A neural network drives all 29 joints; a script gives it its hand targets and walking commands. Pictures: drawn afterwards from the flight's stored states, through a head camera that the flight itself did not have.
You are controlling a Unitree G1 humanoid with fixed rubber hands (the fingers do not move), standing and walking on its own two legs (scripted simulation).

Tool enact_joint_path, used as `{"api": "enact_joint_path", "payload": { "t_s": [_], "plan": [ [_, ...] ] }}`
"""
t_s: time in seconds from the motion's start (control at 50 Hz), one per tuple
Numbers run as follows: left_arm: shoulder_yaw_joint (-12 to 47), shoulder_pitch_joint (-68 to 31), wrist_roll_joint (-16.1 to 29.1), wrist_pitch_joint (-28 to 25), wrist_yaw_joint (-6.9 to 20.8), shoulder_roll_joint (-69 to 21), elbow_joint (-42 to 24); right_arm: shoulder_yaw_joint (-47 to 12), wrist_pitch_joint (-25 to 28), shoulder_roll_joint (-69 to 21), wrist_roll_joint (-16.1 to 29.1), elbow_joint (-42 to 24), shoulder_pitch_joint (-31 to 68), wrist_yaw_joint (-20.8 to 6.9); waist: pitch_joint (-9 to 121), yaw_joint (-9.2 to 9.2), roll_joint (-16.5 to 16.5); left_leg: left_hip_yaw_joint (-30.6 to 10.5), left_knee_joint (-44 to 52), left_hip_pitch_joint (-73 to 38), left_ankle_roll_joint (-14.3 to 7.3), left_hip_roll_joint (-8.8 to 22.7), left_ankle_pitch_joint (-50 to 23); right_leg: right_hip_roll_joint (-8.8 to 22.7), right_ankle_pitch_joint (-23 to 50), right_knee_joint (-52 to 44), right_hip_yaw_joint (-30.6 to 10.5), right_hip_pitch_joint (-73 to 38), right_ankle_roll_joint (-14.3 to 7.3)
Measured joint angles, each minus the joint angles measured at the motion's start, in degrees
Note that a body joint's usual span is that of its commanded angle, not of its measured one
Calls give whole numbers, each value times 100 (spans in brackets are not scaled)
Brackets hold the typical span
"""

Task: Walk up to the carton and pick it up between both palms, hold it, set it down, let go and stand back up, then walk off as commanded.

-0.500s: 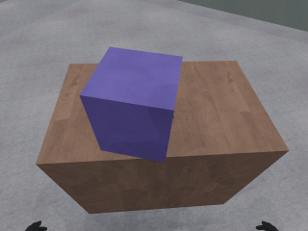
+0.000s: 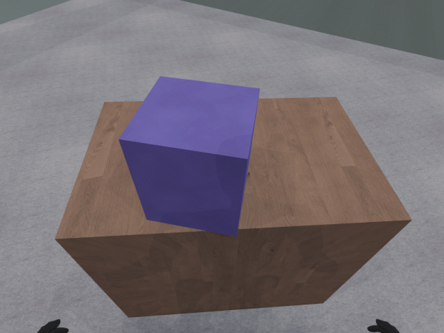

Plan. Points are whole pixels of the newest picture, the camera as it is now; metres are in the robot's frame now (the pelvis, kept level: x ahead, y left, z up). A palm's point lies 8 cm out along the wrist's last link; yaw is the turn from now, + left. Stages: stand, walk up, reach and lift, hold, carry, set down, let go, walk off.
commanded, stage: walk up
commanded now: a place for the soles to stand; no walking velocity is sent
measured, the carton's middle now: (199, 158) +0.45 +0.04 +0.05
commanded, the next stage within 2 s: reach and lift in 1.10 s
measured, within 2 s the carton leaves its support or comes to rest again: neither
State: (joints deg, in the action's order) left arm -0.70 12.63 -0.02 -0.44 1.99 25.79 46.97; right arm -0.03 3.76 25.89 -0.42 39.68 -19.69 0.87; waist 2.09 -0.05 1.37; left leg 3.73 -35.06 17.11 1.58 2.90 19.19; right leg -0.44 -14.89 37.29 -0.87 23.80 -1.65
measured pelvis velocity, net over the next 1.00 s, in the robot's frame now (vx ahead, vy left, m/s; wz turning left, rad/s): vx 0.00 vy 0.00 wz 0.00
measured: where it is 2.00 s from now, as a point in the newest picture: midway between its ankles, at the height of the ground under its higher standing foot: outside the picture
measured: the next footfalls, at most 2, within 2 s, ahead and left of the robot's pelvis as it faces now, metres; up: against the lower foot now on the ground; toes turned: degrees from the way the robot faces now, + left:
none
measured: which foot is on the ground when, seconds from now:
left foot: down 0.00-1.00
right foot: down 0.00-1.00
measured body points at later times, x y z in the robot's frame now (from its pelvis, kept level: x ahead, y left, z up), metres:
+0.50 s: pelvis +0.01 +0.00 +0.00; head +0.02 +0.00 +0.45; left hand +0.12 +0.33 -0.09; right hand +0.10 -0.32 -0.08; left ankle -0.01 +0.14 -0.72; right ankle +0.05 -0.10 -0.72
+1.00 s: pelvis +0.00 +0.00 +0.00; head +0.01 +0.00 +0.45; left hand +0.11 +0.33 -0.09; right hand +0.10 -0.32 -0.08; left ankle -0.01 +0.14 -0.72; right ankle +0.05 -0.10 -0.72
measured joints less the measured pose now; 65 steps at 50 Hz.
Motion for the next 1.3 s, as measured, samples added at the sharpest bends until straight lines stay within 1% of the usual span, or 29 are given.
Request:
{"api": "enact_joint_path", "payload": {
  "t_s": [0.28, 1.16, 1.18, 1.2, 1.24, 1.3],
  "plan": [
    [0, 0, 0, -20, 20, 0, 88, 0, 2, 0, 0, 43, 0, -29, 0, 5, -1, 9, 132, 0, -15, 0, -29, 0, 29, -141, 0, -6, 0],
    [20, 0, 0, -37, -2, 0, 132, -11, 5, 0, 0, 46, 0, -30, 69, 20, -3, 9, 169, 0, 6, 0, -64, 1, 69, -186, 0, -9, 5],
    [-20, -33, 0, 246, -37, -6, -7, 136, 225, -44, -32, 253, 101, -110, 5, 9, -6, -1, 121, 1, 8, 1, -44, 1, 34, -134, 6, -11, 3],
    [-70, -94, -1, 655, -104, -13, -235, 340, 453, -83, -88, 516, 272, -216, -126, -14, -15, -15, 9, 1, 9, 1, 7, 2, -18, -26, 12, -17, 3],
    [-147, -260, 0, 1294, -211, -46, -639, 685, 704, -89, -188, 904, 595, -385, -418, -64, -66, -38, -260, 0, 3, 0, 149, 2, -138, 232, 17, -25, 3],
    [-213, -476, 2, 1802, -250, -168, -1202, 977, 892, -93, -240, 1040, 771, -485, -678, -98, -197, -65, -490, 0, 0, 2, 286, 6, -278, 470, 34, -27, 3]
  ]
}}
